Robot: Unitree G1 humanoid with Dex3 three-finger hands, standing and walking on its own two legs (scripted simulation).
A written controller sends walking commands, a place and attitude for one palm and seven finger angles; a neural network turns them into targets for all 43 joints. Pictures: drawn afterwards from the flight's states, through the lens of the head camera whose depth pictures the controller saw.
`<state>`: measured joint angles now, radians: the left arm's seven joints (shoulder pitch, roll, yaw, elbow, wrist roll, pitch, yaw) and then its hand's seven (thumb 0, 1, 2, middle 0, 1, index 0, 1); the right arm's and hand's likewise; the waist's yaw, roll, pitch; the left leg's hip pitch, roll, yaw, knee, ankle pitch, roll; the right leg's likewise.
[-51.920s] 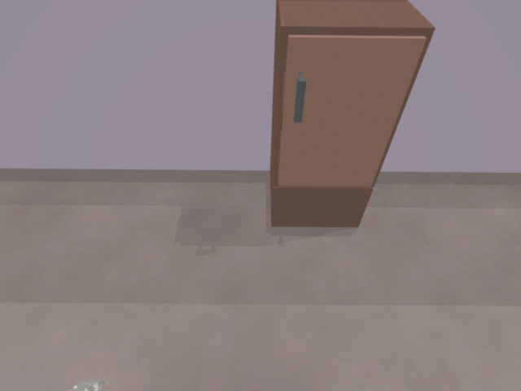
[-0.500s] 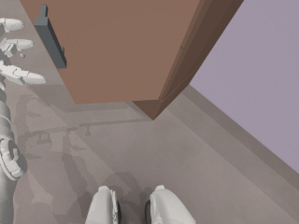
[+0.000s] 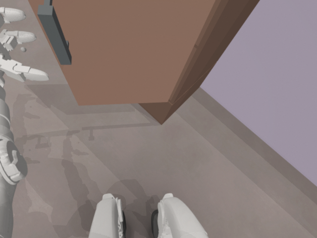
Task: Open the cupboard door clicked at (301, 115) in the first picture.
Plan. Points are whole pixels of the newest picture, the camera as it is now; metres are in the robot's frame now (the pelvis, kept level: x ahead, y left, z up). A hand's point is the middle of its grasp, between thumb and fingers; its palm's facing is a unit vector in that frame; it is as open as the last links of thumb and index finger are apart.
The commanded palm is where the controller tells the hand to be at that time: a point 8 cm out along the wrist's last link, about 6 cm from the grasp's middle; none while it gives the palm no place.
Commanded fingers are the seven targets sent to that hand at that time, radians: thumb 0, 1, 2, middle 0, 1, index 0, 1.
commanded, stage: slide the fingers in behind the handle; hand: left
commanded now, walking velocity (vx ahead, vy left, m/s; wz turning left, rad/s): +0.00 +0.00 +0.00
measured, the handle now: (58, 31) +0.57 +0.19 +0.08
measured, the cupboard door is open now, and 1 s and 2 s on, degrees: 50 49 48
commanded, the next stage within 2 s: close the thumb around the handle in 1.62 s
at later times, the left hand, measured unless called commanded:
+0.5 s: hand (36, 51) +0.52 +0.23 +0.07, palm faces +0.04 -1.00 -0.02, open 14.0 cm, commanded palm +0.51 +0.26 +0.07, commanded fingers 0.00 -0.50 0.30 -0.30 -1.20 -0.30 -1.20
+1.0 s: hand (53, 51) +0.52 +0.20 +0.07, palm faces +0.06 -1.00 -0.01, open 13.9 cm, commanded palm +0.51 +0.23 +0.07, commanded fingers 0.00 -0.50 0.30 -0.30 -1.20 -0.30 -1.20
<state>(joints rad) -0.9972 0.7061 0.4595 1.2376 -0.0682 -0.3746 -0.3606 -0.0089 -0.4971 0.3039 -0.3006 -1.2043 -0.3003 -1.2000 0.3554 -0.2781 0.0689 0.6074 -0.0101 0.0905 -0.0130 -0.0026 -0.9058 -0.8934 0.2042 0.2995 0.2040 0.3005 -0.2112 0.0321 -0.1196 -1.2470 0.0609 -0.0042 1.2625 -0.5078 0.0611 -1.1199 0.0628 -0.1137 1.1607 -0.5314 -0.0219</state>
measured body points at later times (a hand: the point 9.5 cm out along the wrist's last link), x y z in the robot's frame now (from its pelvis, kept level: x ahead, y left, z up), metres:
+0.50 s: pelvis +0.00 +0.00 +0.01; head +0.16 +0.04 +0.43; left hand +0.51 +0.28 +0.07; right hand -0.01 -0.26 -0.09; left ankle +0.03 +0.08 -0.63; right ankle +0.00 -0.12 -0.63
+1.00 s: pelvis +0.00 -0.01 +0.00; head +0.15 +0.03 +0.43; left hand +0.52 +0.25 +0.07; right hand +0.01 -0.27 -0.10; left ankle +0.03 +0.08 -0.63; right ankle +0.00 -0.12 -0.63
